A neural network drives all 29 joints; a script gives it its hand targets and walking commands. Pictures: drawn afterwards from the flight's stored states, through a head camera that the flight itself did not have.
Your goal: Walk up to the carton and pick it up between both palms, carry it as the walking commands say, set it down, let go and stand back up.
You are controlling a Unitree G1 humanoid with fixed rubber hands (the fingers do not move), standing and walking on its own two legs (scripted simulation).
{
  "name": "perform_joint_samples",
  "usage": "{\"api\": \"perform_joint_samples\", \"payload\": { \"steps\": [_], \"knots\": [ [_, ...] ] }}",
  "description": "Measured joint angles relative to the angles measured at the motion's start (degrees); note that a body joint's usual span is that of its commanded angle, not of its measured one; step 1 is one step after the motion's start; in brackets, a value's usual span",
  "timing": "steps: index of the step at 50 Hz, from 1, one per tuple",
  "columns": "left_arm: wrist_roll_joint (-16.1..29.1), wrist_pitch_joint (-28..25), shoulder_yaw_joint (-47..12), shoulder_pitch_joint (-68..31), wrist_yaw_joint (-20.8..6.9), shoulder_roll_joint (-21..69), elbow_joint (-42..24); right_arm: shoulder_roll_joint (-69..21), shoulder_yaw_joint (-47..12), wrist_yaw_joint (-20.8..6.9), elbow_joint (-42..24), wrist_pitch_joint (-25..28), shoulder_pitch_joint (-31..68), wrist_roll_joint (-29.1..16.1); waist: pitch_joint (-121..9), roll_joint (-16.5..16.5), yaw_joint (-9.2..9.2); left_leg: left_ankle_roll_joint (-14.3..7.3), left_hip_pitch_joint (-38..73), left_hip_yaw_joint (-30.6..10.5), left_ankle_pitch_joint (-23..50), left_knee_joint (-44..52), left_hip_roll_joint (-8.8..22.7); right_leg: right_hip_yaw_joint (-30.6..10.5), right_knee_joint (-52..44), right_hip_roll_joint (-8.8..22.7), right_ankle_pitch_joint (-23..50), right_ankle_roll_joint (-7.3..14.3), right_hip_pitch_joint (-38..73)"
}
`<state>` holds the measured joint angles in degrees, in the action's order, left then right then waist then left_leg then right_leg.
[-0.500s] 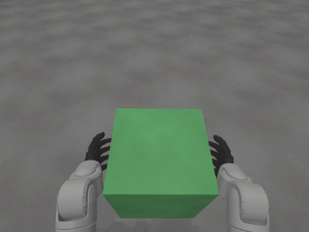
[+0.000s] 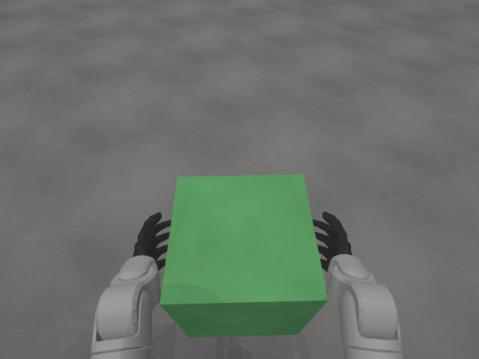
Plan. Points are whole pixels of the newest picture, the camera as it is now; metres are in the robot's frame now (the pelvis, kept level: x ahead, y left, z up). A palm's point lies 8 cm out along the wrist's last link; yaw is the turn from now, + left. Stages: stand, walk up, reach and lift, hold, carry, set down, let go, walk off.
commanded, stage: carry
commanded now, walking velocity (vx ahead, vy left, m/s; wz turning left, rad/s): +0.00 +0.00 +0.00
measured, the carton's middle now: (242, 261) +0.29 +0.01 -0.01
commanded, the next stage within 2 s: none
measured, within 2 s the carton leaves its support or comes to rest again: neither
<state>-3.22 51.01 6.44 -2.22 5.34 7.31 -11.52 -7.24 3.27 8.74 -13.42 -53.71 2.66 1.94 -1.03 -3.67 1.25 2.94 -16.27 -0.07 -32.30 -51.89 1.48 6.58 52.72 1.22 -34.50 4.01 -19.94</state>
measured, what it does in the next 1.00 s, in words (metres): walks ahead: left foot, then right foot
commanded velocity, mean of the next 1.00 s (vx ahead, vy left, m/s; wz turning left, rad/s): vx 0.00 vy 0.00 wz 0.00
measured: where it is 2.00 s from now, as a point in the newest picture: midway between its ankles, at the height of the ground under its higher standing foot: (264, 210)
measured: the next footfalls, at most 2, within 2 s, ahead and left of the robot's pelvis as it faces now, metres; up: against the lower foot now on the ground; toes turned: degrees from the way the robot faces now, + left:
left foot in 0.28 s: +0.17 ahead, +0.04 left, +0.00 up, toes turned +8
right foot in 0.50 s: +0.33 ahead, -0.18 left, +0.00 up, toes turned +1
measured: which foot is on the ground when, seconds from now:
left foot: up 0.00-0.26, down 0.28-0.52, up 0.54-0.86, down 0.88-1.00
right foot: down 0.00-0.28, up 0.30-0.48, down 0.50-0.92, up 0.94-1.00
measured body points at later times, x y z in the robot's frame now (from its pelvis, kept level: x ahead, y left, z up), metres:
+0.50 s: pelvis +0.26 -0.09 +0.00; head +0.26 -0.11 +0.45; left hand +0.52 +0.08 +0.04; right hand +0.53 -0.23 +0.03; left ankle +0.13 +0.03 -0.69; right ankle +0.28 -0.18 -0.69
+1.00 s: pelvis +0.53 -0.12 +0.00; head +0.51 -0.12 +0.45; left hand +0.79 +0.04 +0.05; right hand +0.80 -0.26 +0.05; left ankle +0.53 -0.05 -0.69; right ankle +0.36 -0.19 -0.60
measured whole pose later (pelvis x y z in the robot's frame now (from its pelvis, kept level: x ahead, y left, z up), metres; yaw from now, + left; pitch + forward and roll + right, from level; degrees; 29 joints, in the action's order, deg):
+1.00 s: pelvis +0.53 -0.12 +0.00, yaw +1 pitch +2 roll +2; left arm -2.9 45.7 5.4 0.2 7.0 6.5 -9.0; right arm -7.2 3.2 6.6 -7.1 -45.5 1.7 2.0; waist -5.2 -1.7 -0.4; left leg -5.6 -25.6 8.0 -26.0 -50.0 -2.1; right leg 2.3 73.7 -3.4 -33.6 -0.1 -18.3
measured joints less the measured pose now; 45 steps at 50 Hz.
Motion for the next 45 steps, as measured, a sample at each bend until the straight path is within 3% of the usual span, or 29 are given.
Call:
{"api": "perform_joint_samples", "payload": {
  "steps": [3,8,11,13,14,15,16,18,19,21,23,25,26,29,31,35,39,41,44,45],
  "knots": [
    [0.1,1.4,0.0,0.7,0.1,0.0,-2.8,0.0,-0.7,0.1,-1.8,-1.4,0.1,0.0,-1.1,-0.1,0.02,0.0,-3.6,0.1,0.0,-7.1,-0.3,0.5,-2.6,-1.5,-0.2,1.1,0.5],
    [0.1,-0.7,0.0,0.1,0.3,0.0,-2.7,0.0,-0.5,-0.6,-0.9,2.1,0.1,0.0,-2.0,-1.0,-0.01,0.0,-10.9,3.0,0.0,-16.2,-2.1,0.7,-7.8,-2.9,-0.9,1.1,4.5],
    [0.1,-3.4,0.0,0.2,0.4,0.0,-1.4,0.0,-0.4,-1.1,0.7,5.3,0.0,0.0,-1.9,-0.9,-0.06,-0.1,-14.2,6.0,1.6,-13.4,-2.9,0.8,-10.0,-4.3,-2.3,0.8,8.9],
    [0.1,-4.3,0.0,0.5,0.6,0.0,-0.6,0.1,-0.3,-1.4,2.1,6.6,-0.2,0.0,-2.1,-0.8,-0.13,-0.1,-12.4,9.9,7.8,-1.0,-3.9,0.9,-9.3,-5.0,-3.3,-2.2,11.8],
    [0.1,-4.2,0.0,1.0,0.6,-0.1,-1.3,0.0,-0.7,-1.4,2.0,6.7,-0.3,0.0,-1.9,-1.1,-0.16,-2.9,-9.7,11.7,8.6,3.6,-4.0,0.8,-5.3,-4.8,-2.8,-5.7,11.9],
    [0.1,-4.1,0.0,1.5,0.6,-0.5,-2.1,0.0,-1.3,-1.3,2.0,6.6,0.1,0.0,-1.4,-1.8,-0.29,-5.4,-7.5,12.9,6.0,3.8,-4.0,0.3,6.1,-3.9,3.2,-9.6,8.8],
    [0.1,-4.8,0.0,1.5,0.6,-0.7,-1.2,0.1,-1.2,-1.3,2.9,6.9,0.6,0.0,-1.1,-1.8,-0.3,-6.6,-5.5,13.6,3.8,3.3,-3.9,-0.9,19.7,-3.9,4.8,-11.0,5.0],
    [0.1,-5.3,0.1,1.3,0.7,0.0,1.5,0.0,-0.1,-1.4,4.3,7.0,0.0,0.0,-1.8,-0.4,-0.5,-7.0,-2.0,13.7,0.8,3.2,-3.6,-3.0,39.0,-4.2,-3.2,-11.2,-1.3],
    [0.1,-5.1,-0.1,1.2,0.8,0.0,2.2,0.0,0.2,-1.5,4.6,6.9,-0.5,0.0,-2.1,0.8,-1.09,-7.0,-0.7,12.8,-0.1,3.3,-3.3,-4.0,43.4,-4.2,-7.7,-10.5,-4.0],
    [0.1,-4.1,-0.7,1.1,0.4,0.0,1.3,0.0,-0.2,-0.9,2.0,6.2,-2.2,0.0,-1.4,2.4,-1.54,-6.3,1.5,10.4,-1.8,3.6,-2.5,-6.2,42.5,-3.9,-11.8,-9.4,-8.9],
    [0.1,-4.7,-0.7,0.9,-0.1,-0.1,1.8,-0.1,-0.1,-0.7,1.9,6.6,-2.5,0.0,-0.3,2.6,-1.47,-4.1,4.0,7.7,-2.8,4.8,-1.9,-6.7,28.3,-1.8,-10.0,-9.1,-11.1],
    [0.1,-5.7,-0.6,1.4,-0.2,-0.1,2.8,-0.1,-0.1,-0.7,2.7,6.8,-2.4,0.0,-1.2,2.3,-1.44,-2.8,4.5,5.5,-4.0,4.6,-1.3,-6.7,5.6,0.4,3.5,-9.1,-10.7],
    [0.1,-6.3,-0.4,1.9,-0.2,-0.1,3.1,0.0,-0.3,-0.7,3.5,7.1,-2.1,0.0,-1.8,2.3,-1.49,-2.6,4.4,4.8,-4.7,3.2,-0.9,-5.8,1.8,0.7,11.8,-8.0,-10.2],
    [0.1,-5.6,-0.5,3.2,0.0,0.1,1.4,0.0,-0.8,-0.7,2.2,5.5,-2.1,0.0,-2.0,2.2,-1.48,-2.6,0.8,0.9,-3.4,-7.1,-1.3,-4.2,3.7,-1.1,4.4,-1.4,-9.6],
    [0.3,-4.2,-0.9,3.2,0.1,0.1,-0.9,0.0,-0.9,-0.7,-0.2,4.0,-2.1,0.0,-1.6,1.8,-1.49,-2.6,-3.1,0.3,-3.2,-14.7,-2.3,-3.9,2.6,-2.0,3.1,0.2,-8.7],
    [0.3,-3.0,-1.4,3.2,0.3,0.1,-4.6,0.0,-1.3,-0.7,-3.9,2.8,-2.1,0.0,-1.9,1.7,-1.52,-2.6,-12.0,0.4,-2.8,-21.9,-3.6,-3.4,-2.7,-3.9,2.6,1.2,-5.0],
    [0.3,-4.2,-1.4,3.2,0.8,0.1,-2.9,0.1,-0.7,-1.6,-1.0,5.4,-2.1,0.0,-2.8,1.8,-1.53,-2.6,-19.5,1.1,-2.4,-21.3,-3.6,-3.4,-7.6,-5.5,1.1,1.7,1.7],
    [0.3,-5.3,-1.4,3.2,1.1,0.1,-1.2,0.1,-0.4,-2.0,1.0,6.9,-2.1,0.0,-3.2,1.8,-1.56,-2.6,-21.2,2.1,2.5,-15.1,-3.6,-3.4,-9.1,-5.8,-0.3,1.7,5.7],
    [0.3,-5.9,-1.4,3.3,1.2,0.1,-0.6,0.1,-0.4,-2.1,1.8,7.8,-2.3,0.0,-4.6,1.9,-1.61,-2.9,-19.4,5.9,15.4,1.7,-3.8,-3.3,-8.0,-5.9,-3.2,1.6,10.1],
    [0.3,-6.1,-1.3,3.2,1.3,-0.2,-0.4,0.1,-0.5,-2.2,2.6,8.4,-2.1,0.0,-5.0,1.3,-1.62,-4.8,-18.0,6.7,14.7,2.0,-4.1,-3.4,-4.8,-5.3,-3.0,0.9,10.1]
  ]
}}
